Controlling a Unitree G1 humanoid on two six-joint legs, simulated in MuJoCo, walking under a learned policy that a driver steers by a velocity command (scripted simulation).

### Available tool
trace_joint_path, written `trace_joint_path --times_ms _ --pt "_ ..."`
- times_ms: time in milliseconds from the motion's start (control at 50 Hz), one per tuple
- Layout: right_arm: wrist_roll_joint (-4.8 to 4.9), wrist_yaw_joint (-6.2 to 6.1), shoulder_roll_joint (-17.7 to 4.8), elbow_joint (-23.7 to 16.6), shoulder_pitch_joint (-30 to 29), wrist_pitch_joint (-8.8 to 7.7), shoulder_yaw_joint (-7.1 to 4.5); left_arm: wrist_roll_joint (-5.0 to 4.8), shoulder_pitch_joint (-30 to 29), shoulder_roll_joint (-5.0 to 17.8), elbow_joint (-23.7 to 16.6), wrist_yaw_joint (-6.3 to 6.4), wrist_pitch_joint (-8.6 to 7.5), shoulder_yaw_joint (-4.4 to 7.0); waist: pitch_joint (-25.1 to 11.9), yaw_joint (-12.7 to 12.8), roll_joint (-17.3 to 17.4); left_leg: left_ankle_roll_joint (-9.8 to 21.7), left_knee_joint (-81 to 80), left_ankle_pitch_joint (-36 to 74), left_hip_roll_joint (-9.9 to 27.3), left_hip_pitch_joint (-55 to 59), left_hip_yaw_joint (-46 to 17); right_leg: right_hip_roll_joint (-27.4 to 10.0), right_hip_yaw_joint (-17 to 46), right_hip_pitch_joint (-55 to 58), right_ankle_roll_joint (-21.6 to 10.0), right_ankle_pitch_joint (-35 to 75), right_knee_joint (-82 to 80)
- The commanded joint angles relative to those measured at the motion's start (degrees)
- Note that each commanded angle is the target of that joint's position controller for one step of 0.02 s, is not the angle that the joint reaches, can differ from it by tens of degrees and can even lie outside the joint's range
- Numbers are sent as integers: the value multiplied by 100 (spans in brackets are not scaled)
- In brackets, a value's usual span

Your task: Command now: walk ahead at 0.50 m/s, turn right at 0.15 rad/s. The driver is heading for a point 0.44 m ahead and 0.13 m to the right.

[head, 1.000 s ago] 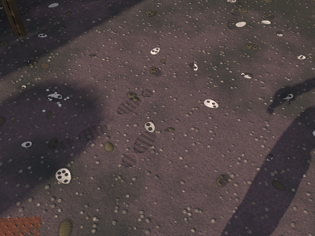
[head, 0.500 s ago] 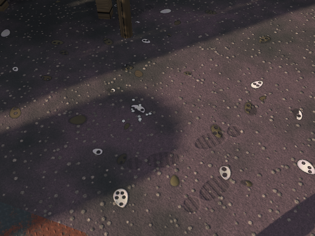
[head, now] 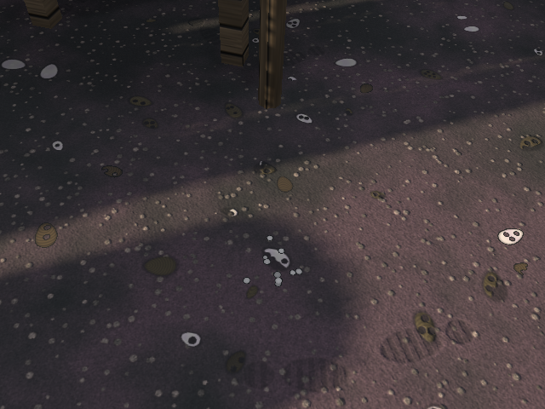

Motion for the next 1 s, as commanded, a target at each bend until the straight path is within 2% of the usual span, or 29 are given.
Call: trace_joint_path --times_ms 20,80,120,160,180,200,220,240,260,280,300,320,360,440,520,580,620,660,680,700,720,740,760,780,800,820,860,920,1000 --pt "-53 -62 -735 -119 301 -110 -128 -42 -645 326 -459 -43 -87 42 251 -175 548 266 -419 2402 1725 155 -351 188 -15 -206 -146 398 -486" --pt "-94 -144 -697 28 423 -115 -84 -26 -971 303 -593 -92 -119 15 433 -236 510 221 -373 2837 1882 559 -68 415 -136 -182 -321 260 -1016" --pt "-107 -200 -727 86 333 -114 -62 -6 -905 290 -613 -100 -136 10 385 -121 556 118 -53 3863 1944 728 161 615 -359 219 -496 -62 -1353" --pt "-130 -254 -876 123 223 -113 -72 -1 -436 370 -492 -48 -133 54 33 119 753 -7 838 5937 1968 892 373 996 -670 971 -730 -633 -1427" --pt "-159 -270 -967 131 182 -77 -91 4 121 485 -340 -21 -153 110 -297 363 814 -42 1691 6532 1964 924 457 1188 -727 1519 -866 -890 -1530" --pt "-138 -276 -1044 100 94 -41 -102 46 960 610 -94 9 -201 187 -727 753 750 -101 2875 6151 1885 532 591 1270 -613 2554 -1041 -718 -1952" --pt "-90 -273 -985 -91 -30 -69 -58 144 1861 1019 95 76 -214 332 -1282 1152 331 -200 4568 4371 1690 -668 760 407 561 3999 -1426 -1013 -2148" --pt "-6 -139 -452 -365 313 -121 31 123 1815 1624 51 117 -170 503 -1648 684 -1115 -504 6824 -989 308 -3179 715 -1189 3724 5538 -2427 -638 -2518" --pt "-134 -127 -784 -397 -118 -158 -23 -174 1585 1376 100 58 -141 467 -1629 737 -299 -422 7261 -1476 442 -3850 -405 -1161 4273 5503 -2456 -436 -2945" --pt "-75 -85 -774 -564 -420 -235 1 -184 1192 1212 26 71 -120 431 -880 582 -52 -414 6980 -951 791 -4079 -485 -1048 3382 4779 -2290 -255 -3059" --pt "-68 -74 -763 -596 -550 -277 19 -145 986 904 19 75 -115 360 -460 441 406 -447 6544 -683 994 -3930 -392 -827 2879 4114 -2087 219 -3214" --pt "-113 -72 -718 -610 -605 -221 20 -138 848 763 22 103 -130 315 -189 267 530 -523 6179 -645 1122 -3709 -364 -566 2478 3575 -1904 634 -3307" --pt "-202 -47 -598 -606 -401 5 58 -164 735 666 40 137 -199 255 -168 19 342 -728 5687 -666 1213 -3219 -266 -260 1879 3005 -1743 1578 -3442" --pt "-166 -47 -429 -663 -534 169 104 -150 947 827 159 121 -306 262 -230 -10 176 -944 4669 -167 1117 -3009 110 103 977 2746 -1453 4014 -3278" --pt "-89 -47 -389 -807 -1137 205 142 -167 1161 723 256 171 -221 201 -384 296 -140 -873 3523 726 1006 -2939 244 327 710 3158 -878 4262 -3073" --pt "-53 -85 -426 -811 -1383 184 155 -116 1286 689 336 242 -164 167 -406 473 -157 -764 2943 955 916 -2883 219 188 822 3600 -785 4102 -2885" --pt "-64 -119 -490 -757 -1343 144 147 -69 1243 681 379 286 -129 151 -338 454 -170 -655 2625 682 838 -2713 154 36 974 3765 -814 4113 -2647" --pt "-78 -170 -592 -569 -908 79 108 -72 1074 706 393 328 -123 145 -308 250 -159 -468 2078 460 746 -2215 75 -55 1174 3828 -808 4202 -2210" --pt "-104 -203 -605 -426 -538 21 94 -125 932 726 402 340 -138 139 -337 13 -41 -356 1403 929 749 -1708 55 50 1149 3775 -714 4021 -1790" --pt "-135 -246 -759 -299 -123 -69 65 -166 900 689 342 333 -190 109 -650 -143 295 -209 1178 2926 1231 -728 -378 296 1056 3380 -555 3127 -1168" --pt "-119 -260 -1125 -332 107 -81 10 -231 1476 390 301 330 -216 36 -1289 93 1172 470 1625 6010 2593 405 -1597 877 778 2669 -377 76 -7" --pt "28 -221 -874 -296 39 31 52 -254 1862 373 544 347 -88 54 -1763 84 1521 1290 1532 6628 3226 515 -2383 1429 542 2250 -281 -3264 768" --pt "83 -170 -624 -335 -188 70 131 -106 1585 581 627 350 28 89 -1346 137 910 1287 1237 5266 3033 -52 -2319 1288 719 2067 -280 -3485 1097" --pt "41 -174 -481 -358 -532 101 181 -33 1270 526 636 332 92 87 -844 201 665 1078 947 4061 2740 -588 -1978 1176 753 1992 -229 -3228 1123" --pt "-13 -206 -366 -374 -818 140 236 -33 1091 436 639 311 155 61 -562 300 612 829 659 3185 2469 -1044 -1640 1038 756 2095 -161 -2950 842" --pt "-29 -245 -364 -354 -1006 169 253 -36 1035 365 664 290 225 36 -378 401 804 624 429 2546 2218 -1438 -1322 931 690 2327 -73 -2709 448" --pt "-74 -246 -460 -251 -1072 205 237 -44 1173 243 849 291 315 -28 -404 455 1027 393 352 1909 1853 -1610 -917 968 375 2686 54 -2507 -263" --pt "-42 -225 -612 -63 -866 242 187 -91 1003 220 996 344 377 -63 -524 306 1000 339 282 748 1840 -1505 -1011 904 211 2885 60 -2098 -1075" --pt "7 -217 -620 78 -914 365 154 -31 893 210 1189 360 311 -120 -157 349 802 -144 115 -1453 1648 -2186 -1097 723 303 3432 -135 -978 -2497"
